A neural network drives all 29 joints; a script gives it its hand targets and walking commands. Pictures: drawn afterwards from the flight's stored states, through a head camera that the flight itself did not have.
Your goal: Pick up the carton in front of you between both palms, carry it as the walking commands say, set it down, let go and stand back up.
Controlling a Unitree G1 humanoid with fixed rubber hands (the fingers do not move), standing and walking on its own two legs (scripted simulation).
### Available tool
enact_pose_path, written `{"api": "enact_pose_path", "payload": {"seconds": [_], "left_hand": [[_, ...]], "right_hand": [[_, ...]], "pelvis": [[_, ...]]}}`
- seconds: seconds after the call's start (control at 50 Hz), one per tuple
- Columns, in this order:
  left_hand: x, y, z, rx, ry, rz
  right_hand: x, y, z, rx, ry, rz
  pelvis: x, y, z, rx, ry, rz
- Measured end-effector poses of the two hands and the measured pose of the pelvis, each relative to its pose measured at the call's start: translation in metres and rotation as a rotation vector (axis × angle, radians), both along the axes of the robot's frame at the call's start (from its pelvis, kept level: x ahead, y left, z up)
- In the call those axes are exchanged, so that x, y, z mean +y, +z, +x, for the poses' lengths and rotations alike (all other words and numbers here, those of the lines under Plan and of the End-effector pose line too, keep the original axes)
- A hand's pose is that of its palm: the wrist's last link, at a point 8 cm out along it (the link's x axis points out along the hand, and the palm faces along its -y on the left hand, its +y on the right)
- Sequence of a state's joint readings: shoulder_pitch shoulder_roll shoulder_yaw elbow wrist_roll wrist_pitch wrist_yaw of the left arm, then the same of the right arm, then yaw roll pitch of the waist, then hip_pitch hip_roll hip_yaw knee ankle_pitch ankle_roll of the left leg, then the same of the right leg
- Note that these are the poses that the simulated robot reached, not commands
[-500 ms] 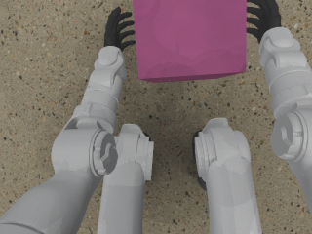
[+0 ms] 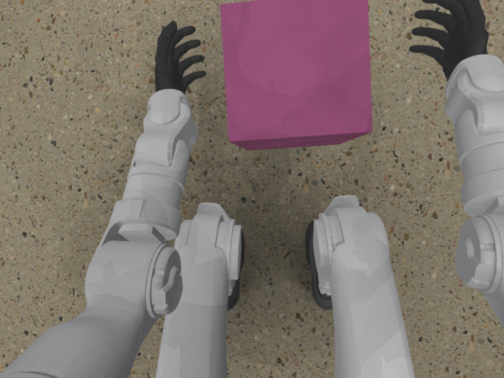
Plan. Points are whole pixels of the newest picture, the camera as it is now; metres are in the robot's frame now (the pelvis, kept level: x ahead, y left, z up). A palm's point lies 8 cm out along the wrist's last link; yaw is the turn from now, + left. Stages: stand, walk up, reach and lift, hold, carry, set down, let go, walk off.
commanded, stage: set down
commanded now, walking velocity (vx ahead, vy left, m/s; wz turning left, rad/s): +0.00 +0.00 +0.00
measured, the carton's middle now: (292, 89) +0.52 -0.06 -0.29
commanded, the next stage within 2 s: let go in 0.74 s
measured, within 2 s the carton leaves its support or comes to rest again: neither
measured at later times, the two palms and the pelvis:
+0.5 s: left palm (101, 44) +0.50 +0.12 +0.02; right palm out of the picture +0.50 -0.28 +0.02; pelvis +0.02 +0.00 +0.13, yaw -1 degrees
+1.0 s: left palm out of the picture +0.45 +0.14 +0.15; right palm out of the picture +0.45 -0.28 +0.15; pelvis +0.06 -0.01 +0.26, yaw -3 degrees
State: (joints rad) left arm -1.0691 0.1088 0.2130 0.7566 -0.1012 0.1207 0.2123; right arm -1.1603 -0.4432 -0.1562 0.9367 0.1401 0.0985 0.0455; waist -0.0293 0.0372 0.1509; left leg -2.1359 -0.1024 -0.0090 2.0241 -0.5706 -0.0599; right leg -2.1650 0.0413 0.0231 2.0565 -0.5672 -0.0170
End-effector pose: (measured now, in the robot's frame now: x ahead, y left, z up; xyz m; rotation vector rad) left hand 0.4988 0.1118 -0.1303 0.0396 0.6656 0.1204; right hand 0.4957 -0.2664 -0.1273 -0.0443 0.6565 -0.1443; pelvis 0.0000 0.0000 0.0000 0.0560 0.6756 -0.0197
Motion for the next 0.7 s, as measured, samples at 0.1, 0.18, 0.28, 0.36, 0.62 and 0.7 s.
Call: {"api": "enact_pose_path", "payload": {"seconds": [0.1,0.18,0.28,0.36,0.62,0.7], "left_hand": [[0.003,0.033,0.002,0.000,0.003,0.010],[0.007,0.057,0.004,-0.009,0.003,0.014],[0.009,0.083,0.004,-0.018,0.003,0.014],[0.009,0.106,0.002,-0.021,0.003,0.017],[0.010,0.190,-0.001,-0.024,0.004,0.024],[0.011,0.214,-0.002,-0.024,0.005,0.024]], "right_hand": [[-0.002,0.034,0.001,0.005,-0.001,0.001],[-0.001,0.055,0.003,-0.001,0.003,0.002],[-0.003,0.080,0.003,-0.009,0.006,-0.002],[-0.007,0.104,0.002,-0.012,0.007,-0.006],[-0.013,0.190,0.003,-0.011,0.018,0.001],[-0.012,0.213,0.003,-0.009,0.022,-0.001]], "pelvis": [[0.001,0.028,0.003,0.043,-0.006,0.002],[0.002,0.047,0.006,0.067,-0.007,0.004],[0.002,0.070,0.010,0.086,-0.007,0.004],[0.001,0.091,0.013,0.093,-0.011,0.003],[-0.003,0.164,0.027,0.091,-0.030,0.001],[-0.005,0.186,0.032,0.081,-0.033,-0.002]]}}
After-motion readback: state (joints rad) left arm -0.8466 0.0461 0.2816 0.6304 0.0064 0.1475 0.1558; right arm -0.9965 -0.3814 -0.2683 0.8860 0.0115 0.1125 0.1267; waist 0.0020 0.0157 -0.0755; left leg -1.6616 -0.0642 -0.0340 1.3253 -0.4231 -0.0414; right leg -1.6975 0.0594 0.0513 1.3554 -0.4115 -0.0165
